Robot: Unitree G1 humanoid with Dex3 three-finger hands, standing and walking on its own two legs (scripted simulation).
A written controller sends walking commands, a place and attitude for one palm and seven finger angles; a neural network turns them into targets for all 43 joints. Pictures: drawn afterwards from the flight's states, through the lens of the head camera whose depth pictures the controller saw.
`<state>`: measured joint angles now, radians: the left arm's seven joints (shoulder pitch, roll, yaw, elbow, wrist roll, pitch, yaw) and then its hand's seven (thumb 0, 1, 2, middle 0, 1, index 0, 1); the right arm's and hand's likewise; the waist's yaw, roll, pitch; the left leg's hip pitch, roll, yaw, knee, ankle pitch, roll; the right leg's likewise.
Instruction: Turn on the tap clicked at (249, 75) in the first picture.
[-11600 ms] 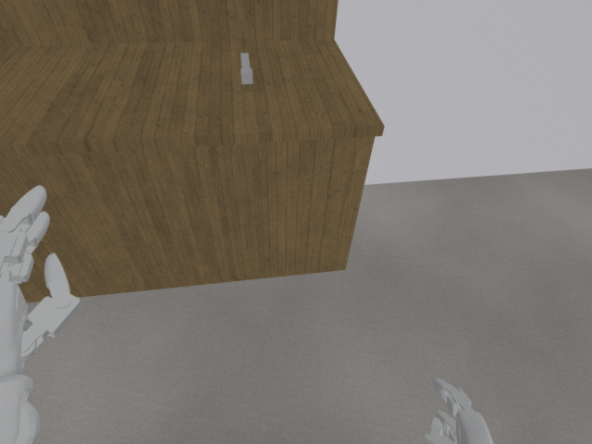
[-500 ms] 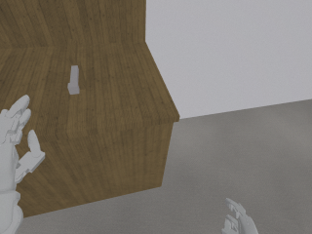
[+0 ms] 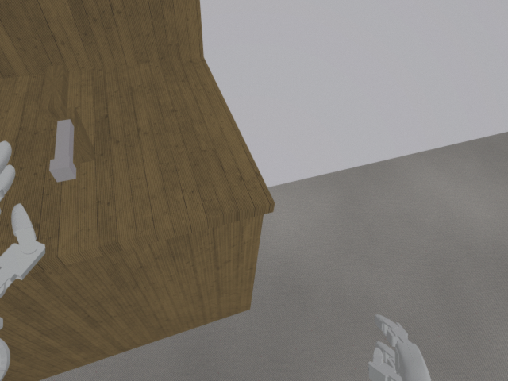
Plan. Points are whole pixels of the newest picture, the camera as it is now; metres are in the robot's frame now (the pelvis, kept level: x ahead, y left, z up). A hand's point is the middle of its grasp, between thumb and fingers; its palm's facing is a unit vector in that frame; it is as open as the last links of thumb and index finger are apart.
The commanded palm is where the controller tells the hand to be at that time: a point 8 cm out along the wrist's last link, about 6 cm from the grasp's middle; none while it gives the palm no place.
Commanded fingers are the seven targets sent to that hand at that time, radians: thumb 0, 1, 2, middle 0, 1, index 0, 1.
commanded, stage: shuffle to correct the standing spot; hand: left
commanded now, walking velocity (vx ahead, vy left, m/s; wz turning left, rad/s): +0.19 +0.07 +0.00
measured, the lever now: (63, 169) +0.40 +0.34 +0.10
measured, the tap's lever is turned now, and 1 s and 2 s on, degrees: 0 0 0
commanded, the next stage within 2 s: come to a stop and stand still in 0.24 s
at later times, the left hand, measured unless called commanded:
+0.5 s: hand (46, 185) +0.29 +0.27 +0.19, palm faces +0.45 -0.83 -0.33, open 7.4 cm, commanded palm +0.23 +0.31 +0.19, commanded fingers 0.00 0.90 0.90 -0.20 -0.30 -0.20 -0.30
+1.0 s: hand (46, 184) +0.30 +0.28 +0.18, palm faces +0.45 -0.82 -0.35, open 7.4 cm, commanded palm +0.25 +0.31 +0.19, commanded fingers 0.00 0.90 0.90 -0.20 -0.30 -0.20 -0.30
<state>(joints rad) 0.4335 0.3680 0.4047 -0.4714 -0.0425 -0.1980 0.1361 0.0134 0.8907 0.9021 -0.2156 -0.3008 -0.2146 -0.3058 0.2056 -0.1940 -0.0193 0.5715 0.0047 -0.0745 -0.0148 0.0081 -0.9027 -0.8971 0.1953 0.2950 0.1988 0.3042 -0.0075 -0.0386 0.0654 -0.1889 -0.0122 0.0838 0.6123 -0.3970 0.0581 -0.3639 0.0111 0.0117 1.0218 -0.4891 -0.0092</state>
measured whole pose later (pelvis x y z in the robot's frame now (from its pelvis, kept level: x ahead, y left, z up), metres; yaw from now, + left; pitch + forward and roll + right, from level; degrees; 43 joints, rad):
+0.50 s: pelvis +0.08 +0.03 +0.00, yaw +2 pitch -3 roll -1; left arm 0.41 0.34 0.35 -0.55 -0.03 -0.21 0.15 0.01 0.89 0.90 -0.22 -0.30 -0.22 -0.31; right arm 0.20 -0.24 -0.02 0.60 -0.01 -0.09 -0.05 0.01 -0.90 -0.90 0.20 0.30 0.20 0.30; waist 0.03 -0.02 0.08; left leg -0.31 0.06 0.03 0.59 -0.24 -0.01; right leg -0.28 -0.05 -0.11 0.61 -0.28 0.00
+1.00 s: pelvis +0.09 +0.03 +0.01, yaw +1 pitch -1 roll -2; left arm 0.45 0.34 0.35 -0.50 -0.06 -0.12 0.15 0.01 0.89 0.90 -0.22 -0.30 -0.21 -0.31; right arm 0.19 -0.20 0.01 0.59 0.01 -0.07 -0.05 0.01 -0.90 -0.90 0.20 0.30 0.20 0.30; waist 0.03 0.02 0.03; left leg -0.27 0.08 0.04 0.48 -0.19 -0.03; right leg -0.20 0.01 -0.06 0.41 -0.19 0.00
